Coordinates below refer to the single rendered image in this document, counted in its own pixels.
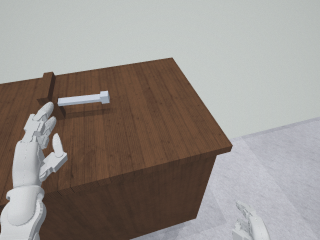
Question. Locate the tap lever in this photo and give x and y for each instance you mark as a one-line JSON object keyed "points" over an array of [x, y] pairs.
{"points": [[103, 97]]}

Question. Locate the counter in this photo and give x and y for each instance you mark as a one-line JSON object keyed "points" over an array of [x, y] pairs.
{"points": [[136, 165]]}

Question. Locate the robot left forearm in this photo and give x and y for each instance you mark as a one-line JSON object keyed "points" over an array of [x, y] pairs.
{"points": [[22, 217]]}

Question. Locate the robot left hand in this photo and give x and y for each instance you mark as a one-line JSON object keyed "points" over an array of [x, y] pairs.
{"points": [[28, 155]]}

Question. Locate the robot right hand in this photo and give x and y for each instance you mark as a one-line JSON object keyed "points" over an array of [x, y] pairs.
{"points": [[254, 229]]}

